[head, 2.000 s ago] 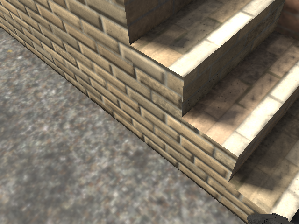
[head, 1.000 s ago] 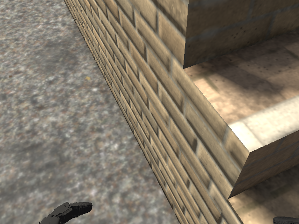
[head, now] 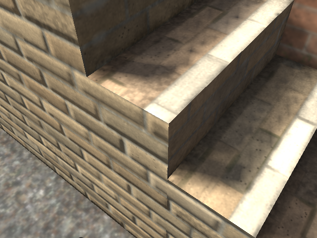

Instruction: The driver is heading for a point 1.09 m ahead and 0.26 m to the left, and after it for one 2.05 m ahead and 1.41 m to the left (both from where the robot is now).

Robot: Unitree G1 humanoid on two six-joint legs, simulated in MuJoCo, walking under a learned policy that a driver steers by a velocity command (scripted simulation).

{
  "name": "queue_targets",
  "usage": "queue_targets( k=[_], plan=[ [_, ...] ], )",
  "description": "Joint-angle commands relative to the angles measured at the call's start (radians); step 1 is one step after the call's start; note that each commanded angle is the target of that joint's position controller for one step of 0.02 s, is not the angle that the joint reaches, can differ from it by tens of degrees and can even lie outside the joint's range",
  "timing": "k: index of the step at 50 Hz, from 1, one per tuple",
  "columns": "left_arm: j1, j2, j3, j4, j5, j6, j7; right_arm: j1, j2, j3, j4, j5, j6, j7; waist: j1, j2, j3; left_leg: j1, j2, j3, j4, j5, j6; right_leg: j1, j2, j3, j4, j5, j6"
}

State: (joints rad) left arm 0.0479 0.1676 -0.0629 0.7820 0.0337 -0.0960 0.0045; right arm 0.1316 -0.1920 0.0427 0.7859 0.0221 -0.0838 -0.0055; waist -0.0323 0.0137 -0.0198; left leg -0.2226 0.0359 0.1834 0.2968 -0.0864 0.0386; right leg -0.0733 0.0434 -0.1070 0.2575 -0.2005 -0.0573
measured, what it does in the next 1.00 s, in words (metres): steps on the spot, turning left: right foot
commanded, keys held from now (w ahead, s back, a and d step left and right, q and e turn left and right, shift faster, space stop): w+q+shift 0.54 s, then w+e+shift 0.46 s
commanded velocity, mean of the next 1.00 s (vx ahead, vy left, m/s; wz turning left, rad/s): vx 1.00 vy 0.00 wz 0.35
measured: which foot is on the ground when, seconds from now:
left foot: down 0.00-1.00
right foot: down 0.00-0.40, up 0.42-0.60, down 0.62-1.00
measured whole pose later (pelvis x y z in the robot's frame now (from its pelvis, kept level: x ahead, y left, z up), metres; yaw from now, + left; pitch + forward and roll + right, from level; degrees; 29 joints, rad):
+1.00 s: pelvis +0.09 +0.05 +0.00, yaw +17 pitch +1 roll +2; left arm 0.09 0.21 -0.03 0.67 -0.05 -0.06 0.04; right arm 0.10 -0.18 0.06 0.71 -0.04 -0.06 0.00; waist -0.03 -0.01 0.01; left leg -0.10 -0.14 -0.01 0.26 -0.16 0.10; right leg -0.20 0.05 0.17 0.44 -0.25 -0.02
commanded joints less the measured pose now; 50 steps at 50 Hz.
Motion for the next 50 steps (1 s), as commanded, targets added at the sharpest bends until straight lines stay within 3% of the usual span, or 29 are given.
queue_targets(
  k=[1, 4, 9, 11, 13, 14, 16, 17, 18, 19, 20, 21, 22, 23, 24, 26, 28, 29, 31, 32, 33, 34, 37, 40, 43, 44, 47, 50],
  plan=[
    [-0.056, 0.154, 0.032, -0.045, 0.004, -0.02, 0.015, -0.128, -0.07, -0.021, -0.051, 0.009, -0.019, 0.008, 0.044, -0.034, -0.052, 0.002, 0.054, -0.185, 0.002, 0.026, -0.007, 0.005, -0.173, 0.114, -0.07, 0.185, 0.058],
    [-0.065, 0.18, 0.039, -0.038, -0.002, -0.011, 0.026, -0.132, -0.063, -0.027, -0.036, 0.013, -0.013, 0.01, 0.046, -0.039, -0.046, -0.072, 0.024, -0.184, 0.069, 0.0, -0.001, 0.029, -0.2, 0.078, -0.061, 0.182, 0.051],
    [-0.111, 0.198, 0.053, -0.05, 0.007, 0.002, 0.04, -0.117, -0.075, -0.044, -0.041, 0.007, 0.003, 0.014, 0.02, -0.068, -0.037, -0.15, 0.008, -0.191, 0.184, -0.06, 0.03, 0.022, -0.275, 0.033, -0.023, 0.163, 0.014],
    [-0.071, 0.223, 0.07, -0.046, -0.001, 0.011, 0.04, -0.104, -0.107, -0.06, -0.049, -0.003, 0.023, 0.021, 0.023, -0.084, -0.035, -0.215, 0.01, -0.196, 0.249, -0.104, 0.058, 0.048, -0.312, 0.032, 0.002, 0.063, -0.014],
    [-0.049, 0.245, 0.087, -0.047, 0.007, 0.018, 0.038, -0.124, -0.108, -0.067, -0.076, -0.009, 0.033, 0.034, 0.03, -0.08, -0.006, -0.261, 0.019, -0.2, 0.321, -0.142, 0.081, 0.023, -0.368, 0.034, 0.009, 0.011, -0.033],
    [-0.024, 0.257, 0.097, -0.044, 0.003, 0.02, 0.035, -0.095, -0.124, -0.075, -0.072, -0.014, 0.039, 0.04, 0.03, -0.079, -0.009, -0.272, 0.024, -0.202, 0.343, -0.177, 0.096, 0.027, -0.39, 0.032, 0.015, -0.046, -0.046],
    [-0.021, 0.253, 0.102, -0.052, 0.008, 0.02, 0.036, -0.088, -0.123, -0.084, -0.083, -0.019, 0.05, 0.043, 0.024, -0.052, 0.005, -0.255, 0.017, -0.194, 0.355, -0.195, 0.121, 0.002, -0.397, -0.003, 0.069, 0.064, -0.044],
    [-0.05, 0.259, 0.104, -0.067, 0.003, 0.021, 0.039, -0.006, -0.123, -0.09, -0.065, -0.025, 0.052, 0.038, -0.02, -0.009, -0.021, -0.172, -0.012, -0.19, 0.313, -0.179, 0.145, -0.014, -0.358, -0.072, 0.187, 0.267, -0.026],
    [-0.065, 0.248, 0.1, -0.087, -0.009, 0.028, 0.038, 0.091, -0.149, -0.109, -0.031, -0.023, 0.047, 0.032, -0.061, 0.039, -0.066, -0.097, -0.058, -0.218, 0.237, -0.09, 0.173, -0.007, -0.29, -0.12, 0.36, 0.389, 0.004],
    [-0.067, 0.233, 0.092, -0.135, -0.027, 0.037, 0.036, 0.147, -0.227, -0.142, -0.014, -0.026, 0.044, 0.021, -0.067, 0.172, -0.075, -0.042, -0.022, -0.361, 0.132, 0.03, 0.208, -0.069, -0.21, -0.153, 0.559, 0.378, 0.042],
    [-0.071, 0.219, 0.083, -0.172, -0.023, 0.041, 0.025, 0.154, -0.288, -0.165, -0.028, -0.034, 0.046, 0.018, -0.059, 0.259, -0.066, 0.053, 0.029, -0.538, 0.042, 0.07, 0.243, -0.239, -0.121, -0.127, 0.689, 0.113, 0.085],
    [-0.092, 0.187, 0.071, -0.201, -0.008, 0.038, 0.01, 0.132, -0.32, -0.177, -0.05, -0.049, 0.058, 0.021, -0.023, 0.233, -0.035, 0.135, 0.073, -0.737, -0.044, -0.029, 0.279, -0.441, -0.016, -0.018, 0.763, -0.257, 0.118],
    [-0.058, 0.186, 0.064, -0.201, 0.01, 0.025, -0.002, 0.076, -0.338, -0.188, -0.088, -0.056, 0.072, 0.027, 0.01, 0.096, -0.041, 0.135, 0.091, -0.753, -0.065, -0.088, 0.282, -0.48, -0.022, 0.097, 0.796, -0.269, 0.114],
    [-0.016, 0.188, 0.066, -0.197, 0.005, 0.014, -0.001, 0.022, -0.311, -0.183, -0.12, -0.05, 0.082, 0.027, 0.037, 0.017, -0.05, 0.102, 0.088, -0.706, -0.071, -0.072, 0.264, -0.458, -0.037, 0.135, 0.754, -0.248, 0.112],
    [0.032, 0.197, 0.069, -0.188, -0.005, 0.006, 0.005, -0.009, -0.302, -0.181, -0.133, -0.04, 0.082, 0.028, 0.063, 0.005, -0.055, 0.049, 0.075, -0.647, -0.075, -0.058, 0.233, -0.398, -0.055, 0.143, 0.644, -0.254, 0.099],
    [0.044, 0.166, 0.063, -0.192, -0.021, 0.01, 0.036, -0.045, -0.251, -0.162, -0.146, -0.035, 0.077, 0.026, 0.064, 0.022, -0.044, -0.021, 0.006, -0.555, -0.037, 0.113, 0.168, -0.239, -0.01, 0.1, 0.403, -0.255, 0.076],
    [0.068, 0.159, 0.061, -0.202, -0.038, 0.008, 0.057, 0.009, -0.239, -0.159, -0.133, -0.039, 0.069, 0.024, 0.038, 0.077, -0.092, 0.068, 0.003, -0.547, 0.015, 0.211, 0.14, -0.197, 0.004, 0.096, 0.237, -0.127, 0.064],
    [0.116, 0.163, 0.061, -0.192, -0.033, 0.005, 0.062, 0.059, -0.228, -0.155, -0.126, -0.037, 0.072, 0.021, 0.029, 0.09, -0.147, 0.097, 0.007, -0.542, 0.014, 0.1, 0.128, -0.135, -0.025, 0.103, 0.178, -0.061, 0.052],
    [0.096, 0.119, 0.047, -0.195, -0.015, -0.012, 0.063, 0.024, -0.149, -0.12, -0.147, -0.027, 0.068, 0.017, 0.025, 0.053, -0.156, -0.008, -0.007, -0.541, -0.018, -0.07, 0.083, 0.028, -0.092, 0.118, 0.107, 0.101, 0.042],
    [0.065, 0.14, 0.052, -0.214, -0.009, -0.013, 0.063, -0.002, -0.134, -0.106, -0.164, -0.031, 0.059, 0.023, 0.024, 0.043, -0.14, -0.048, -0.018, -0.537, -0.052, -0.203, 0.07, 0.032, -0.126, 0.158, 0.116, 0.03, 0.032],
    [-0.003, 0.17, 0.063, -0.233, -0.01, -0.007, 0.059, 0.015, -0.13, -0.098, -0.171, -0.033, 0.05, 0.028, -0.017, -0.031, -0.097, -0.048, -0.025, -0.524, -0.108, -0.249, 0.05, -0.006, -0.129, 0.186, 0.117, -0.003, 0.024],
    [-0.042, 0.148, 0.061, -0.252, -0.021, -0.003, 0.059, 0.006, -0.154, -0.1, -0.157, -0.038, 0.043, 0.028, -0.022, -0.021, -0.059, -0.016, -0.014, -0.526, -0.117, -0.195, 0.04, -0.028, -0.12, 0.18, 0.117, 0.043, 0.02],
    [0.026, 0.154, 0.063, -0.235, -0.05, 0.0, 0.053, 0.043, -0.199, -0.105, -0.13, -0.052, 0.036, 0.01, -0.027, 0.017, -0.074, 0.152, 0.009, -0.481, -0.081, 0.037, 0.021, -0.071, -0.095, 0.196, 0.106, 0.105, 0.006],
    [0.024, 0.131, 0.055, -0.224, -0.067, 0.004, 0.043, 0.007, -0.172, -0.083, -0.133, -0.055, 0.025, -0.006, -0.022, -0.002, -0.078, 0.216, 0.031, -0.43, -0.052, 0.262, -0.014, -0.108, -0.072, 0.235, 0.118, 0.119, 0.007],
    [0.047, 0.118, 0.051, -0.2, -0.076, 0.012, 0.039, -0.035, -0.165, -0.074, -0.141, -0.062, 0.022, -0.017, -0.013, -0.018, -0.063, 0.255, 0.044, -0.391, -0.041, 0.285, -0.022, -0.164, -0.058, 0.258, 0.136, 0.099, 0.008],
    [0.041, 0.093, 0.043, -0.188, -0.077, 0.014, 0.038, -0.069, -0.152, -0.065, -0.141, -0.068, 0.016, -0.016, -0.007, -0.019, -0.029, 0.237, 0.056, -0.389, -0.048, 0.34, -0.03, -0.18, -0.061, 0.275, 0.142, 0.114, 0.019],
    [0.061, 0.124, 0.058, -0.171, -0.081, 0.022, 0.035, -0.114, -0.146, -0.055, -0.16, -0.059, 0.004, -0.022, 0.018, 0.022, -0.084, 0.286, 0.061, -0.329, -0.002, 0.544, -0.03, -0.181, -0.051, 0.298, 0.174, 0.143, 0.018],
    [0.039, 0.135, 0.068, -0.169, -0.084, 0.027, 0.032, -0.143, -0.163, -0.052, -0.172, -0.056, 0.007, -0.03, 0.03, -0.003, -0.106, 0.296, 0.074, -0.29, 0.018, 0.456, -0.009, -0.204, -0.029, 0.304, 0.2, 0.122, 0.025]
  ],
)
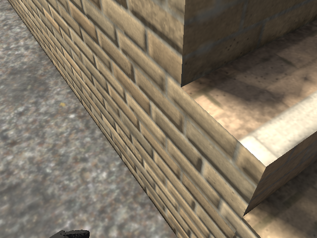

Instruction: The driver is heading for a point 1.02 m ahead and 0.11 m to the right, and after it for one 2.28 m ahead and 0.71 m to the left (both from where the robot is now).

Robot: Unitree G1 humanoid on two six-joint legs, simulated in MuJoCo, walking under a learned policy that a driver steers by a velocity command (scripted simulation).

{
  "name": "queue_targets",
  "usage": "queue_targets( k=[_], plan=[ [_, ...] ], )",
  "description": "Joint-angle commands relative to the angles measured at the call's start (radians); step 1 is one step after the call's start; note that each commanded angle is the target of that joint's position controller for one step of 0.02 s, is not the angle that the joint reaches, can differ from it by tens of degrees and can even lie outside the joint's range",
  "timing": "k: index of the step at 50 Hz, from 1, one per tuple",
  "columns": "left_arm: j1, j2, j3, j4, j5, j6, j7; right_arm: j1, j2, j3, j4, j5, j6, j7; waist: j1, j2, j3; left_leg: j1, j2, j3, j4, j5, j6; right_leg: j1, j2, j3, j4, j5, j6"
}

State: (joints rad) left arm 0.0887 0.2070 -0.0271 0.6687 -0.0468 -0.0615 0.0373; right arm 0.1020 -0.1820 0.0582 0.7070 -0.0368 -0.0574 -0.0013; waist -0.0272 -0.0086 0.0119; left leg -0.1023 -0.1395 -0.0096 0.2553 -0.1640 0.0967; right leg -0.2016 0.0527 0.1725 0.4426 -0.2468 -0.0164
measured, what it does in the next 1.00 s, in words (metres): stands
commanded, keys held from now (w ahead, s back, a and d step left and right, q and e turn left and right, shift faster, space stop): w+e+shift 0.36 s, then w+shift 0.64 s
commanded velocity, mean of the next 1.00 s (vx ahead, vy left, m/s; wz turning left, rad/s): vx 1.00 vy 0.00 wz -0.51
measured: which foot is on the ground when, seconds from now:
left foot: down 0.00-1.00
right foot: down 0.00-1.00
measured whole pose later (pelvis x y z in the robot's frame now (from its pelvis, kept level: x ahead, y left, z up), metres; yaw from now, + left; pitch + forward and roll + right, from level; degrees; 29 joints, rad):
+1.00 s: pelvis -0.03 -0.04 +0.00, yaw -14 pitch +1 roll +0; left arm 0.12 0.22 -0.01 0.90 0.00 -0.10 -0.01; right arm 0.02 -0.25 0.00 0.83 -0.01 -0.09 -0.02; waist -0.01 0.00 -0.02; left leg -0.12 0.03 0.18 0.29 -0.19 0.02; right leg -0.18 0.19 0.32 0.24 -0.04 -0.06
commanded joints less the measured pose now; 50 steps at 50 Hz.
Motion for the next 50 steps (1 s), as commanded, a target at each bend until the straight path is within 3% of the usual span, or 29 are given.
queue_targets(
  k=[1, 2, 3, 6, 9, 14, 18, 27, 32, 38, 43, 45, 50],
  plan=[
    [-0.004, 0.098, 0.036, -0.052, -0.004, -0.006, -0.004, -0.126, -0.18, -0.066, -0.1, 0.001, -0.016, -0.037, 0.025, 0.018, -0.13, 0.172, 0.25, -0.083, 0.06, 0.472, -0.061, -0.089, -0.034, 0.031, 0.019, 0.164, -0.018],
    [-0.008, 0.101, 0.039, -0.05, 0.0, -0.004, -0.009, -0.132, -0.187, -0.064, -0.107, -0.001, -0.012, -0.039, 0.023, 0.015, -0.123, 0.167, 0.252, -0.071, 0.059, 0.401, -0.056, -0.104, -0.028, 0.037, 0.023, 0.163, -0.021],
    [-0.022, 0.095, 0.038, -0.046, 0.003, 0.0, -0.013, -0.167, -0.163, -0.05, -0.131, -0.01, -0.012, -0.036, 0.017, 0.012, -0.113, 0.151, 0.259, -0.054, 0.05, 0.367, -0.053, -0.118, -0.031, 0.055, 0.018, 0.184, -0.016],
    [-0.005, 0.123, 0.054, -0.027, 0.003, 0.003, -0.02, -0.171, -0.196, -0.05, -0.131, -0.004, -0.009, -0.041, 0.025, 0.003, -0.123, 0.168, 0.266, -0.016, 0.075, 0.277, -0.052, -0.135, -0.019, 0.074, 0.023, 0.218, -0.019],
    [-0.006, 0.137, 0.064, -0.012, 0.004, -0.004, -0.024, -0.2, -0.204, -0.041, -0.143, -0.008, -0.013, -0.045, 0.03, 0.004, -0.111, 0.171, 0.269, 0.018, 0.089, 0.161, -0.059, -0.165, -0.007, 0.112, 0.002, 0.228, -0.026],
    [0.031, 0.184, 0.094, 0.031, 0.006, -0.014, -0.038, -0.198, -0.219, -0.037, -0.131, -0.008, -0.02, -0.031, 0.043, 0.0, -0.103, 0.216, 0.249, 0.045, 0.161, 0.103, -0.068, -0.24, -0.004, 0.207, -0.044, 0.265, -0.033],
    [0.055, 0.21, 0.112, 0.063, 0.009, -0.019, -0.046, -0.203, -0.228, -0.037, -0.133, 0.001, -0.023, -0.021, 0.051, -0.027, -0.1, 0.273, 0.219, 0.034, 0.187, 0.097, -0.072, -0.285, 0.016, 0.305, -0.089, 0.258, -0.035],
    [0.093, 0.178, 0.091, 0.148, 0.023, -0.036, -0.046, -0.231, -0.172, -0.019, -0.108, 0.004, -0.041, -0.005, 0.075, -0.064, -0.134, 0.307, 0.222, 0.045, 0.144, 0.11, -0.101, -0.186, -0.008, 0.346, -0.249, 0.253, -0.022],
    [0.084, 0.173, 0.076, 0.181, 0.024, -0.037, -0.055, -0.229, -0.156, -0.019, -0.073, 0.003, -0.045, -0.006, 0.066, -0.004, -0.11, 0.337, 0.257, 0.046, 0.114, 0.107, -0.107, -0.232, -0.02, 0.342, -0.326, 0.053, -0.017],
    [0.057, 0.154, 0.061, 0.19, 0.035, -0.037, -0.055, -0.205, -0.117, -0.043, -0.017, 0.014, -0.044, -0.005, 0.033, 0.017, -0.091, 0.322, 0.269, 0.064, 0.092, 0.066, -0.11, -0.255, -0.031, 0.335, -0.347, -0.004, -0.015],
    [0.019, 0.141, 0.054, 0.179, 0.047, -0.041, -0.05, -0.202, -0.129, -0.061, 0.015, 0.017, -0.049, -0.008, 0.019, 0.056, -0.078, 0.256, 0.289, 0.06, 0.046, 0.023, -0.099, -0.239, -0.025, 0.3, -0.318, -0.008, -0.024],
    [0.022, 0.125, 0.048, 0.18, 0.042, -0.045, -0.048, -0.204, -0.135, -0.067, 0.029, 0.02, -0.051, -0.016, 0.028, 0.081, -0.074, 0.208, 0.301, 0.055, 0.022, 0.017, -0.095, -0.206, -0.022, 0.271, -0.288, 0.027, -0.026],
    [0.013, 0.109, 0.035, 0.184, 0.048, -0.053, -0.042, -0.215, -0.152, -0.074, 0.046, 0.026, -0.055, -0.02, 0.04, 0.047, -0.088, 0.165, 0.314, 0.056, -0.005, 0.037, -0.088, -0.144, -0.016, 0.221, -0.245, 0.125, -0.026]
  ],
)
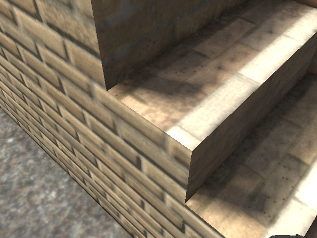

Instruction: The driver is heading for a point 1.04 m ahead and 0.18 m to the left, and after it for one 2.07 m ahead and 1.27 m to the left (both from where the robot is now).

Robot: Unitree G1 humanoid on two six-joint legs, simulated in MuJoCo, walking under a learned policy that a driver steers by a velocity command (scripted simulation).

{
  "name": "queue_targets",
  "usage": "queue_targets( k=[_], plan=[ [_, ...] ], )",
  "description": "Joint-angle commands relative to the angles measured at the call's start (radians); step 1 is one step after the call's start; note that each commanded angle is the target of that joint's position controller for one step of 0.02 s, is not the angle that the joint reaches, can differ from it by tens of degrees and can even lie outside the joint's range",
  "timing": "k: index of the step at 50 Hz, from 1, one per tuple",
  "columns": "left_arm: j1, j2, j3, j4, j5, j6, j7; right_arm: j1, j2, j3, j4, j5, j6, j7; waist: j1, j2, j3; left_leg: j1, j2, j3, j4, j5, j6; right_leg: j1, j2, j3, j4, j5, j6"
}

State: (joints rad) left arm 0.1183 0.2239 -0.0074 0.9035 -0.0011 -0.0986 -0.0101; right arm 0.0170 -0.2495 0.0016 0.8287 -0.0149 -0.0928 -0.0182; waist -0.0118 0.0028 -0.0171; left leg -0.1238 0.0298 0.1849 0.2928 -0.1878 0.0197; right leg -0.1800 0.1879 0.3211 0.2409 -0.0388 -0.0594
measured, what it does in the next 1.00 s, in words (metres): stands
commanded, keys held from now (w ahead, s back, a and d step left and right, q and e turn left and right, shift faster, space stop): w+shift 1.00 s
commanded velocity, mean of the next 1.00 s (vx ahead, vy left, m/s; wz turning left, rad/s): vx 1.00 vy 0.00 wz -0.02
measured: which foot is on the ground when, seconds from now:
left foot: down 0.00-1.00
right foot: down 0.00-1.00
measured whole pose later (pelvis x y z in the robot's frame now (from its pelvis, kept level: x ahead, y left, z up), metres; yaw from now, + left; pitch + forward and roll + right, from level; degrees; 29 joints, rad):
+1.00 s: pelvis +0.00 -0.01 +0.00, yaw +0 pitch +1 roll +0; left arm 0.01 0.22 -0.07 0.84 0.01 -0.10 -0.01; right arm -0.01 -0.25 0.03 0.84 0.00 -0.06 0.00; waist -0.04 0.02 0.00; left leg -0.10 0.05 0.18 0.28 -0.19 0.00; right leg -0.15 0.19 0.30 0.18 -0.01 -0.07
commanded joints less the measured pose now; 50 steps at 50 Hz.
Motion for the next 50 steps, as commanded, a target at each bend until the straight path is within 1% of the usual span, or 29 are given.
queue_targets(
  k=[1, 4, 5, 6, 7, 9, 14, 15, 16, 18, 31, 38, 39, 40, 43, 50],
  plan=[
    [-0.022, 0.092, 0.014, -0.052, 0.003, -0.017, 0.006, -0.129, -0.086, -0.019, -0.071, 0.005, -0.02, -0.003, 0.024, 0.024, -0.062, 0.189, 0.145, -0.137, -0.04, 0.069, -0.011, -0.161, -0.153, 0.071, -0.042, -0.071, 0.017],
    [-0.043, 0.093, 0.01, -0.058, 0.005, -0.02, 0.009, -0.123, -0.088, -0.02, -0.057, 0.009, -0.02, -0.002, 0.015, -0.002, -0.071, 0.203, 0.143, -0.134, -0.026, 0.092, -0.011, -0.158, -0.159, 0.075, -0.044, -0.051, 0.017],
    [-0.054, 0.091, 0.009, -0.062, 0.007, -0.02, 0.01, -0.119, -0.083, -0.022, -0.056, 0.01, -0.02, -0.002, 0.01, -0.004, -0.072, 0.205, 0.143, -0.135, -0.023, 0.096, -0.011, -0.158, -0.161, 0.076, -0.043, -0.049, 0.016],
    [-0.061, 0.088, 0.007, -0.066, 0.008, -0.02, 0.011, -0.114, -0.081, -0.023, -0.055, 0.011, -0.019, -0.001, 0.007, 0.002, -0.072, 0.205, 0.143, -0.134, -0.022, 0.101, -0.011, -0.157, -0.161, 0.076, -0.041, -0.042, 0.016],
    [-0.066, 0.079, 0.002, -0.067, 0.011, -0.019, 0.012, -0.112, -0.074, -0.02, -0.051, 0.008, -0.016, -0.004, 0.007, 0.018, -0.071, 0.206, 0.147, -0.136, -0.017, 0.121, -0.015, -0.147, -0.163, 0.078, -0.032, -0.005, 0.014],
    [-0.065, 0.084, 0.0, -0.066, 0.011, -0.018, 0.014, -0.109, -0.073, -0.018, -0.047, 0.009, -0.012, -0.005, 0.004, 0.032, -0.079, 0.204, 0.149, -0.133, -0.016, 0.123, -0.018, -0.131, -0.164, 0.075, -0.024, 0.019, 0.013],
    [-0.076, 0.095, -0.003, -0.065, 0.011, -0.015, 0.016, -0.115, -0.077, -0.014, -0.038, 0.01, -0.007, -0.005, 0.001, 0.047, -0.07, 0.205, 0.148, -0.13, -0.02, 0.111, -0.021, -0.126, -0.166, 0.08, -0.03, 0.019, 0.015],
    [-0.101, 0.086, -0.007, -0.083, 0.009, -0.014, 0.012, -0.138, -0.069, -0.008, -0.051, 0.014, -0.002, 0.002, 0.001, 0.051, -0.067, 0.215, 0.152, -0.128, -0.01, 0.153, -0.02, -0.144, -0.169, 0.074, -0.032, 0.035, 0.015],
    [-0.098, 0.085, -0.009, -0.083, 0.009, -0.013, 0.01, -0.14, -0.069, -0.008, -0.052, 0.015, 0.001, 0.003, 0.0, 0.054, -0.08, 0.226, 0.154, -0.127, -0.004, 0.161, -0.021, -0.141, -0.169, 0.073, -0.031, 0.041, 0.015],
    [-0.098, 0.09, -0.009, -0.085, 0.01, -0.011, 0.01, -0.135, -0.072, -0.007, -0.051, 0.014, 0.004, 0.004, -0.003, 0.057, -0.087, 0.228, 0.153, -0.125, -0.004, 0.15, -0.022, -0.134, -0.17, 0.074, -0.035, 0.037, 0.017],
    [-0.124, 0.108, -0.016, -0.103, 0.01, -0.006, 0.005, -0.126, -0.088, -0.001, -0.045, 0.01, 0.005, 0.006, -0.012, 0.025, -0.077, 0.229, 0.147, -0.133, -0.008, 0.104, -0.023, -0.14, -0.184, 0.101, -0.085, -0.045, 0.022],
    [-0.137, 0.116, -0.017, -0.111, 0.01, -0.005, 0.004, -0.122, -0.094, 0.001, -0.045, 0.009, 0.005, 0.008, -0.015, 0.02, -0.079, 0.227, 0.147, -0.137, -0.009, 0.102, -0.023, -0.134, -0.187, 0.103, -0.093, -0.057, 0.022],
    [-0.176, 0.084, -0.03, -0.134, 0.013, -0.013, -0.001, -0.156, -0.087, 0.003, -0.057, 0.015, 0.009, 0.005, -0.012, 0.056, -0.082, 0.201, 0.168, -0.136, -0.023, 0.144, -0.028, -0.098, -0.197, 0.095, -0.075, -0.004, 0.015],
    [-0.168, 0.085, -0.032, -0.131, 0.014, -0.016, -0.001, -0.163, -0.086, 0.005, -0.062, 0.016, 0.01, 0.004, -0.006, 0.058, -0.098, 0.197, 0.17, -0.135, -0.025, 0.146, -0.029, -0.077, -0.198, 0.091, -0.066, 0.023, 0.015],
    [-0.17, 0.101, -0.033, -0.131, 0.016, -0.015, 0.0, -0.159, -0.091, 0.006, -0.066, 0.016, 0.013, 0.006, -0.008, 0.035, -0.099, 0.195, 0.164, -0.133, -0.024, 0.123, -0.034, -0.07, -0.204, 0.098, -0.071, 0.018, 0.016],
    [-0.192, 0.109, -0.037, -0.143, 0.015, -0.013, -0.002, -0.151, -0.099, 0.007, -0.061, 0.014, 0.014, 0.009, -0.015, 0.015, -0.09, 0.199, 0.159, -0.138, -0.023, 0.104, -0.035, -0.081, -0.211, 0.11, -0.095, -0.037, 0.019]
  ],
)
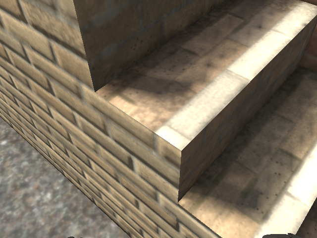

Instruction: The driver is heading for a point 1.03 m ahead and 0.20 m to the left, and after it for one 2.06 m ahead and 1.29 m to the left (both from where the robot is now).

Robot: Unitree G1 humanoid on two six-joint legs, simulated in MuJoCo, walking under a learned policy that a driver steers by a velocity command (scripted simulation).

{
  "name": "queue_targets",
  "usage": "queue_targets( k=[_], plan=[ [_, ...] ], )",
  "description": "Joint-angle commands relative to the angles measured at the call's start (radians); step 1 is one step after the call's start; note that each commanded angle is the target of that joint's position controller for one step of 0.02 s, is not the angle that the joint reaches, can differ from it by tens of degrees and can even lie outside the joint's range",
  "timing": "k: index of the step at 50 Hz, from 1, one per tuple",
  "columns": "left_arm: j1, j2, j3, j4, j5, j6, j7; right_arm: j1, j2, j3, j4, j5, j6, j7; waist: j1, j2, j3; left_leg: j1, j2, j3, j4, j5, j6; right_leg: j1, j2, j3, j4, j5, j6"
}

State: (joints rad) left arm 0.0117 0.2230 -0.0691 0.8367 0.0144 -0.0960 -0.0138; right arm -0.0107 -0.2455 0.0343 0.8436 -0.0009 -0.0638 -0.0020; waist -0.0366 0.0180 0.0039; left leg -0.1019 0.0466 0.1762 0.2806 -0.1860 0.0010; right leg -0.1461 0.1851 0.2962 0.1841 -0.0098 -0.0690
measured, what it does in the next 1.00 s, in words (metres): stands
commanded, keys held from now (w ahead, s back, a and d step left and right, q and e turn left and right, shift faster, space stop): w+shift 1.00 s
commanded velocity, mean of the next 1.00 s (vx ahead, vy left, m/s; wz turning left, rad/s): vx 1.00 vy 0.00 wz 0.00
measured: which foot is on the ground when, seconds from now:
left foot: down 0.00-1.00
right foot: down 0.00-1.00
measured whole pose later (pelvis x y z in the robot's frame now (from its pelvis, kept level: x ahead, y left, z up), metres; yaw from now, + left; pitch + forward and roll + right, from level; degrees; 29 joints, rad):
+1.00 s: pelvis +0.00 +0.00 +0.00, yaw +0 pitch +1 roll +0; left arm -0.03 0.24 -0.07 0.83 0.03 -0.09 -0.03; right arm -0.01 -0.26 0.04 0.82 0.00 -0.06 0.00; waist -0.04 0.03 0.01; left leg -0.10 0.05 0.16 0.27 -0.18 -0.01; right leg -0.14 0.18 0.28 0.16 0.00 -0.07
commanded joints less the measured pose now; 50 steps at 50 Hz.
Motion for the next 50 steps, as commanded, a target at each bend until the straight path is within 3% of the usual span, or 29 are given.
queue_targets(
  k=[1, 21, 22, 23, 50],
  plan=[
    [-0.089, 0.11, 0.025, -0.077, -0.001, -0.015, 0.002, -0.123, -0.103, -0.026, -0.075, 0.0, -0.015, -0.007, 0.009, -0.001, -0.112, 0.177, 0.142, -0.13, -0.011, 0.101, -0.016, -0.115, -0.209, 0.135, -0.04, -0.069, 0.029],
    [-0.116, 0.117, 0.023, -0.088, 0.002, -0.016, -0.002, -0.125, -0.108, -0.026, -0.076, -0.001, -0.015, -0.006, 0.005, 0.006, -0.12, 0.172, 0.144, -0.137, -0.015, 0.106, -0.018, -0.093, -0.212, 0.125, -0.037, -0.061, 0.033],
    [-0.12, 0.113, 0.021, -0.092, 0.012, -0.016, -0.01, -0.134, -0.108, -0.022, -0.084, -0.004, -0.015, -0.003, 0.013, 0.035, -0.11, 0.138, 0.149, -0.128, -0.022, 0.11, -0.027, -0.069, -0.219, 0.131, -0.042, -0.032, 0.04],
    [-0.119, 0.118, 0.023, -0.09, 0.015, -0.015, -0.012, -0.133, -0.105, -0.022, -0.087, -0.002, -0.015, -0.001, 0.012, 0.026, -0.117, 0.133, 0.146, -0.128, -0.02, 0.108, -0.03, -0.055, -0.221, 0.132, -0.037, -0.019, 0.041],
    [-0.137, 0.121, 0.021, -0.087, 0.011, -0.014, -0.013, -0.12, -0.113, -0.019, -0.099, -0.001, -0.015, -0.001, 0.008, 0.006, -0.13, 0.142, 0.146, -0.134, -0.023, 0.113, -0.033, -0.044, -0.223, 0.117, -0.034, -0.017, 0.043]
  ],
)
Keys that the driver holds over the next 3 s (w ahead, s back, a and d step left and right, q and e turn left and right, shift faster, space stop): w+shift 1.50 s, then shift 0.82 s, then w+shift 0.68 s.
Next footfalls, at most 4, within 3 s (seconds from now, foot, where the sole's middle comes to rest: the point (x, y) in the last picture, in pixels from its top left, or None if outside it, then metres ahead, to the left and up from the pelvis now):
none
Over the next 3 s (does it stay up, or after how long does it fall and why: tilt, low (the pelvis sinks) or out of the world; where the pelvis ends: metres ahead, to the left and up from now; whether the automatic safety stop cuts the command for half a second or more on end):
stays up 0.04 0.04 0.00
